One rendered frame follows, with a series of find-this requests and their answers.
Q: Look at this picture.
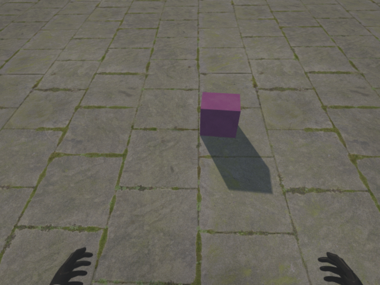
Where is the robot right hand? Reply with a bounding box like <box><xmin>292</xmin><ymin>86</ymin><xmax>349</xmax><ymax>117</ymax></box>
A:
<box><xmin>318</xmin><ymin>252</ymin><xmax>363</xmax><ymax>285</ymax></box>

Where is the robot left hand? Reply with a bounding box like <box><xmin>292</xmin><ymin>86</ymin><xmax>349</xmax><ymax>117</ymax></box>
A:
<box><xmin>50</xmin><ymin>247</ymin><xmax>93</xmax><ymax>285</ymax></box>

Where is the carton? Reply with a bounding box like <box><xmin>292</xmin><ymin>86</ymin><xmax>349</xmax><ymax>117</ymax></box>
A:
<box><xmin>200</xmin><ymin>92</ymin><xmax>240</xmax><ymax>138</ymax></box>

